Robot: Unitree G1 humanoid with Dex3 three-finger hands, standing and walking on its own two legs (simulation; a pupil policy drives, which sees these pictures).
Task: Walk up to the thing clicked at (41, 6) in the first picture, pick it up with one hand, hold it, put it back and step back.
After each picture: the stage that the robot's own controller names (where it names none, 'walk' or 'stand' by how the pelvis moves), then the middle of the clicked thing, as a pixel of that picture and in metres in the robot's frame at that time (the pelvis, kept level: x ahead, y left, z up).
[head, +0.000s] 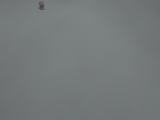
stand; (41, 5) +2.16 +0.62 -0.72
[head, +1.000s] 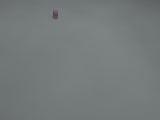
walk; (55, 14) +2.05 +0.31 -0.69
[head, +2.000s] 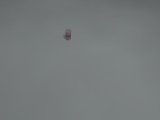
walk; (68, 34) +1.41 +0.13 -0.71
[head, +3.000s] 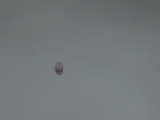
walk; (59, 68) +0.92 +0.18 -0.71
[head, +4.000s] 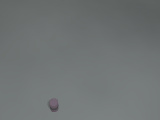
walk; (54, 105) +0.55 +0.17 -0.71
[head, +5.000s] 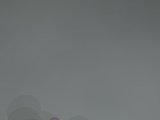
stand; out of the picture +0.36 +0.20 -0.70
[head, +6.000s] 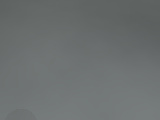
stand; out of the picture +0.33 +0.19 -0.72
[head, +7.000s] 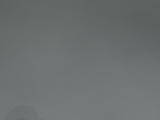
stand; out of the picture +0.34 +0.18 -0.73
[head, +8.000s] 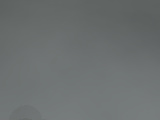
stand; out of the picture +0.33 +0.19 -0.73
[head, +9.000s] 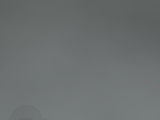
stand; out of the picture +0.33 +0.19 -0.73
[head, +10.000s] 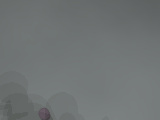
go down; (44, 115) +0.35 +0.20 -0.65
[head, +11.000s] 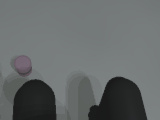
go down; (23, 66) +0.42 +0.21 -0.30
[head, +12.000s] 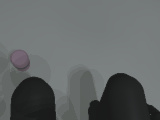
close in; (21, 61) +0.42 +0.21 -0.29
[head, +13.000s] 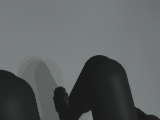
close in; out of the picture +0.42 +0.25 -0.23
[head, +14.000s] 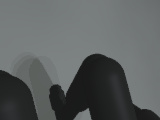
close; out of the picture +0.41 +0.26 -0.23
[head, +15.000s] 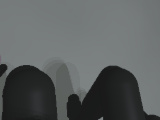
lift; out of the picture +0.35 +0.25 -0.18
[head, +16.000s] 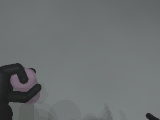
lift; (27, 87) +0.32 +0.18 +0.00
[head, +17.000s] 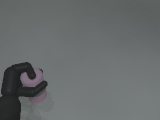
hold; (35, 86) +0.34 +0.17 +0.01
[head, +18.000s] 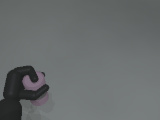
hold; (36, 89) +0.33 +0.17 -0.01
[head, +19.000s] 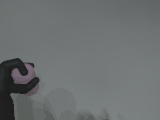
crouch; (26, 80) +0.36 +0.19 -0.06
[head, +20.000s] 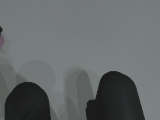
lower; out of the picture +0.49 +0.25 -0.09
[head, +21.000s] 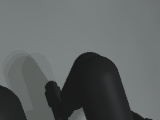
lower; out of the picture +0.45 +0.27 -0.23
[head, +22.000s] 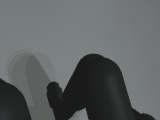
lower; out of the picture +0.44 +0.27 -0.23
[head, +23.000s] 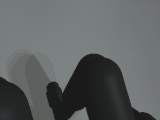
lower; out of the picture +0.44 +0.27 -0.23
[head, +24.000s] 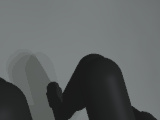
lower; out of the picture +0.43 +0.27 -0.23
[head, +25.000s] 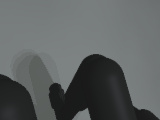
open; out of the picture +0.42 +0.25 -0.24
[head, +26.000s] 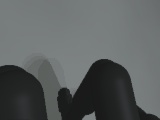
stand; out of the picture +0.43 +0.23 -0.23
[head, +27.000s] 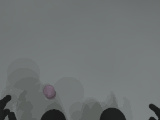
stand; (49, 92) +0.40 +0.18 -0.53
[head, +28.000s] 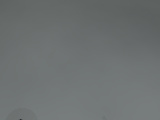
stand; out of the picture +0.36 +0.17 -0.66
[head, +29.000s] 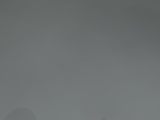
stand; out of the picture +0.37 +0.17 -0.67
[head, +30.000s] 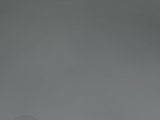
stand; out of the picture +0.39 +0.16 -0.72
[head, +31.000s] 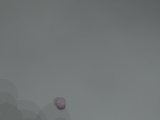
walk; (61, 104) +0.44 +0.11 -0.71
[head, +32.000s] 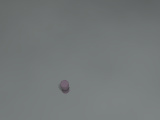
walk; (65, 87) +0.64 +0.18 -0.69
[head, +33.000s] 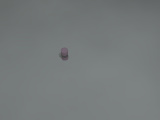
stand; (64, 54) +0.98 +0.20 -0.69
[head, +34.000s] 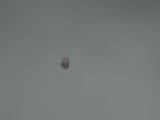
stand; (65, 63) +0.99 +0.17 -0.71
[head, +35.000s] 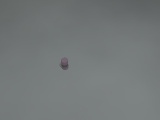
stand; (64, 63) +1.01 +0.18 -0.72
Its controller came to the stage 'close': yes
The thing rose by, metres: 0.71
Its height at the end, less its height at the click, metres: +0.00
